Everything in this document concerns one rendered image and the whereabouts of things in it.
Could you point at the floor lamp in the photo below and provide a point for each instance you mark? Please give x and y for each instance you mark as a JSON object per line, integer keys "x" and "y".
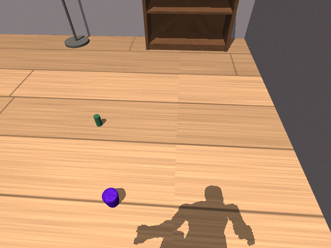
{"x": 75, "y": 41}

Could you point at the bookshelf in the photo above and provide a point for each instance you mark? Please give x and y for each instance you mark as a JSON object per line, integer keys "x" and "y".
{"x": 189, "y": 25}

